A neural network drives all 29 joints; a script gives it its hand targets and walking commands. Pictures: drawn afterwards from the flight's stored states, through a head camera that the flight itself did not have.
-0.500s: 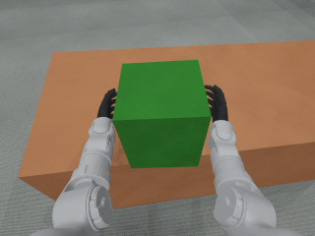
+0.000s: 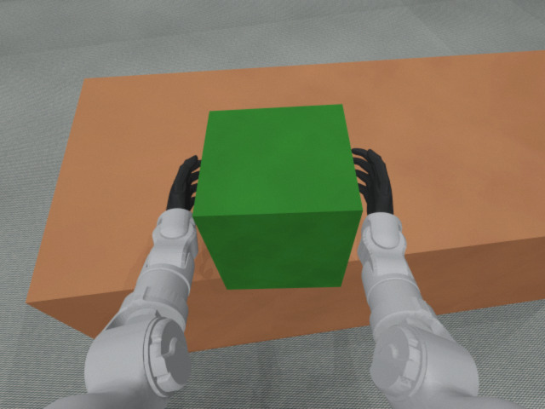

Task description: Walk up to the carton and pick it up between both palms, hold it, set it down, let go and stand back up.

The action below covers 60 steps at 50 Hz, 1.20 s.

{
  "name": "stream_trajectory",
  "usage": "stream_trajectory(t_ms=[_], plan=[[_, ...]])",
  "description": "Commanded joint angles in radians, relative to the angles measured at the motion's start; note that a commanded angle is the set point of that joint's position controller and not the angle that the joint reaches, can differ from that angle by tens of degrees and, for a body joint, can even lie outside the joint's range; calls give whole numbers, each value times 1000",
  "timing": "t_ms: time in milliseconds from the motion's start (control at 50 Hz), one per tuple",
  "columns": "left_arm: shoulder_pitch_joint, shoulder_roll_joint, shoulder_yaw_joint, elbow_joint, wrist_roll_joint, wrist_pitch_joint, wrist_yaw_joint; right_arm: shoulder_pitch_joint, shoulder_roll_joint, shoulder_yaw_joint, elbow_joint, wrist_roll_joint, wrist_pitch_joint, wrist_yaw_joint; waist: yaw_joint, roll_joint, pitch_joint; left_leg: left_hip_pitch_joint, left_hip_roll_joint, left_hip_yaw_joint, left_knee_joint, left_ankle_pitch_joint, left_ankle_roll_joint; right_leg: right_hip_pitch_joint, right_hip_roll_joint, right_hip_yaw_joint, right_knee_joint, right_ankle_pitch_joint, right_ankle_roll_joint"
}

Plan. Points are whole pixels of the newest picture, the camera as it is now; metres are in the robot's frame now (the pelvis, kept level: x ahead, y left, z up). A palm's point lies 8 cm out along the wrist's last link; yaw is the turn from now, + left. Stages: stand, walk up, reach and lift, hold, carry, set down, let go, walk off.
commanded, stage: set down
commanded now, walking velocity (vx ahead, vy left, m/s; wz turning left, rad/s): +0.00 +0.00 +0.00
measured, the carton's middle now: (279, 205) +0.43 -0.02 -0.01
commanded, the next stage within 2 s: none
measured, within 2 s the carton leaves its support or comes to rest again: rests again in 0.14 s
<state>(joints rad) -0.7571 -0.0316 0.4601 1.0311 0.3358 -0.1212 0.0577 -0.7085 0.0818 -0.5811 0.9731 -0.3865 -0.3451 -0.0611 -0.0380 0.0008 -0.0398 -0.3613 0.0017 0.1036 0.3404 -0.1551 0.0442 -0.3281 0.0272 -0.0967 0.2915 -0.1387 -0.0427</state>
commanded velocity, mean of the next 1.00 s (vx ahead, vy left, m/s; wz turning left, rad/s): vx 0.00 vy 0.00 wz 0.00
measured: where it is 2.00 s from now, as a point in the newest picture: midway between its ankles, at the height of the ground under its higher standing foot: outside the picture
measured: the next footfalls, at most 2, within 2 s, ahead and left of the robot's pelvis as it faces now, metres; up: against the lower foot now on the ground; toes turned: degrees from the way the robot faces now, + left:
none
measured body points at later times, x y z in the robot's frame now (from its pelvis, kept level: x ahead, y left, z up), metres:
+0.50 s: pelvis -0.01 +0.01 +0.00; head +0.07 +0.01 +0.44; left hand +0.42 +0.13 +0.02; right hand +0.39 -0.18 +0.03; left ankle +0.00 +0.09 -0.75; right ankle -0.01 -0.09 -0.75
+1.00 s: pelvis -0.01 +0.00 +0.00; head +0.08 +0.01 +0.44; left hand +0.42 +0.12 +0.02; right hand +0.39 -0.18 +0.03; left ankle +0.00 +0.09 -0.75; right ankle -0.01 -0.09 -0.75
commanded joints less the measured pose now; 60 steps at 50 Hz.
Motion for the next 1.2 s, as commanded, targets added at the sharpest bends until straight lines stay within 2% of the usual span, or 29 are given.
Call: stream_trajectory(t_ms=[0,120,220,300,420,560,580,600,640,680,700,840,980,1140,1180], plan=[[-621,-472,-240,-77,33,-106,-109,-485,536,282,40,-100,-11,116,-5,-12,-630,108,38,-38,-20,257,-42,418,-54,45,88,562,62],[-647,-445,-182,-56,57,-110,-114,-482,537,224,39,-140,4,119,-4,-12,-614,77,40,-33,-49,143,-31,387,-62,43,67,434,60],[-637,-450,-172,-54,78,-109,-96,-492,523,203,22,-146,1,133,11,20,-644,138,47,-32,-37,182,-39,316,-52,31,50,361,43],[-613,-451,-150,-30,98,-107,-98,-497,518,187,5,-161,-1,134,14,1,-619,123,48,-30,-38,167,-34,305,-51,29,44,341,44],[-584,-452,-140,-31,117,-113,-88,-481,503,175,15,-168,-13,142,11,6,-602,179,53,-37,-18,237,-44,262,-42,20,43,348,39],[-543,-445,-115,-25,129,-113,-88,-472,495,170,-1,-178,-20,147,22,-17,-583,148,53,-35,-25,211,-34,261,-45,20,46,338,46],[-544,-442,-113,-26,132,-114,-88,-468,493,166,4,-177,-16,146,20,-10,-569,146,52,-33,-26,212,-35,259,-45,20,44,344,47],[-546,-441,-111,-28,130,-114,-89,-470,494,166,-7,-180,-17,146,16,-27,-577,145,51,-36,-24,210,-30,263,-45,19,45,341,51],[-535,-445,-114,-37,132,-117,-87,-456,496,171,5,-175,-20,146,18,-16,-572,145,53,-39,-19,221,-31,263,-44,24,46,348,48],[-539,-435,-108,-39,139,-115,-91,-444,499,155,17,-183,-14,144,14,-12,-557,133,50,-31,-27,193,-32,270,-47,25,45,336,46],[-525,-436,-102,-36,145,-112,-90,-438,494,154,20,-179,-10,146,22,-5,-541,126,50,-31,-33,178,-27,263,-52,28,43,324,46],[-503,-409,-69,-27,159,-106,-97,-434,485,140,-20,-195,-2,146,25,-34,-537,97,46,-34,-45,123,-9,258,-57,35,41,290,55],[-488,-407,-70,-41,167,-105,-103,-408,491,137,-33,-198,1,145,19,-17,-529,106,45,-28,-34,161,-9,257,-57,31,48,325,58],[-468,-397,-59,-51,184,-101,-99,-386,474,117,-20,-200,13,151,19,7,-512,129,47,-37,-27,160,-15,207,-55,28,44,275,52],[-464,-386,-54,-49,183,-102,-95,-391,468,115,-33,-201,12,153,24,-5,-519,140,47,-35,-22,160,-13,184,-51,23,44,262,51]])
